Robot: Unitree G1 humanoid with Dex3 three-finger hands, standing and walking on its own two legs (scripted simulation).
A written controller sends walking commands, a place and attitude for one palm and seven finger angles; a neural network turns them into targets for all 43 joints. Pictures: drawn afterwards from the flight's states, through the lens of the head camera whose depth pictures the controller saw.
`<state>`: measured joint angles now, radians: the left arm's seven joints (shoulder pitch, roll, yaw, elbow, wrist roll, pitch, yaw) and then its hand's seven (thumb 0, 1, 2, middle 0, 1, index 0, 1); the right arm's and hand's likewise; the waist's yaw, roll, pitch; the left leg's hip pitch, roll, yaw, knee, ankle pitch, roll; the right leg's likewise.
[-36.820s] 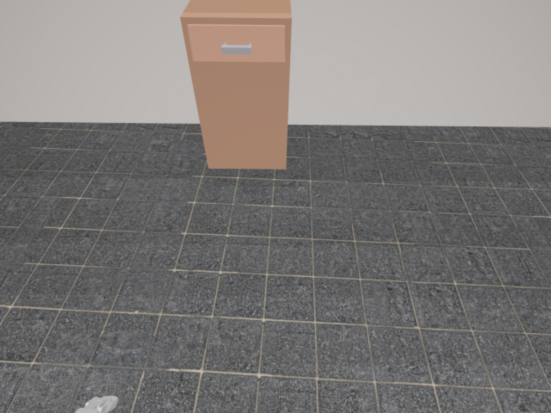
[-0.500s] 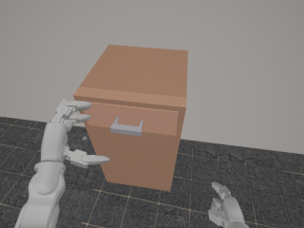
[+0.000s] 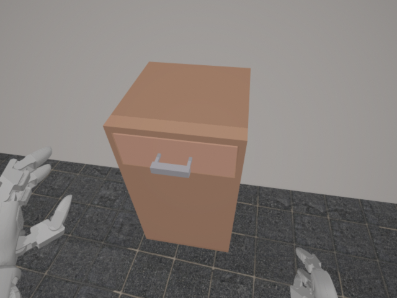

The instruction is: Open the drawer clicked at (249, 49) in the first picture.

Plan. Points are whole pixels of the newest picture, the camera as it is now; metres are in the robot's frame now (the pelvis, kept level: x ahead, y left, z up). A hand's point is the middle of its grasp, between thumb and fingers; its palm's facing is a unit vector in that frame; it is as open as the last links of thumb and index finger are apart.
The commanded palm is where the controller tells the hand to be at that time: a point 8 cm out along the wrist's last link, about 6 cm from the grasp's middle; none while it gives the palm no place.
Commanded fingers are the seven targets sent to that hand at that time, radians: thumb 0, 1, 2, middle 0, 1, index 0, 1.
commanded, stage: draw the hand back to the body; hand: left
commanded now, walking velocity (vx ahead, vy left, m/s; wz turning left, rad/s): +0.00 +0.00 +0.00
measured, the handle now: (172, 164) +0.52 +0.15 -0.09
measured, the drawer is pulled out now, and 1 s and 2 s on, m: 0.00 0.00 0.00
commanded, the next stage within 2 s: step back with the hand held close in 0.24 s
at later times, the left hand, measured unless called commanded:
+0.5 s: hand (54, 225) +0.17 +0.24 +0.15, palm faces +0.40 -0.81 -0.44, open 7.4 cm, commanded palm +0.10 +0.28 +0.17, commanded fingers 0.00 0.90 0.90 -0.20 -0.30 -0.20 -0.30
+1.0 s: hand (19, 273) +0.11 +0.25 +0.15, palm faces +0.41 -0.82 -0.40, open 7.4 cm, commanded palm +0.04 +0.29 +0.17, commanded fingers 0.00 0.90 0.90 -0.20 -0.30 -0.20 -0.30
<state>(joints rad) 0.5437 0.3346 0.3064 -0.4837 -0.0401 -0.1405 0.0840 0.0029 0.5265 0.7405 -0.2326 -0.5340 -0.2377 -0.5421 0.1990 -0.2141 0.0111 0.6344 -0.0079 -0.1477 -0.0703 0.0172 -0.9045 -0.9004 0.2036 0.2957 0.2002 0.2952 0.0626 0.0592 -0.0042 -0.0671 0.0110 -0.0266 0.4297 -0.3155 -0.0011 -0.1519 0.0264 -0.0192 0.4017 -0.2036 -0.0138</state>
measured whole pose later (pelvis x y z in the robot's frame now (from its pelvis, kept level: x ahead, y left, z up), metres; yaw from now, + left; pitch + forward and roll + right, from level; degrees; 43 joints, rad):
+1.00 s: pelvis -0.08 +0.01 -0.02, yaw +1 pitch +2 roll -1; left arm 0.57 0.35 0.35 -0.55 0.00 -0.23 0.14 0.01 0.89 0.90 -0.21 -0.30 -0.21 -0.31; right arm 0.22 -0.21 0.02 0.55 -0.02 -0.10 -0.06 0.01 -0.90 -0.90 0.21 0.30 0.20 0.30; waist 0.01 -0.02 -0.05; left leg -0.40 -0.01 -0.03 0.66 -0.33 0.01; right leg -0.43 0.00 -0.03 0.53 -0.14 0.00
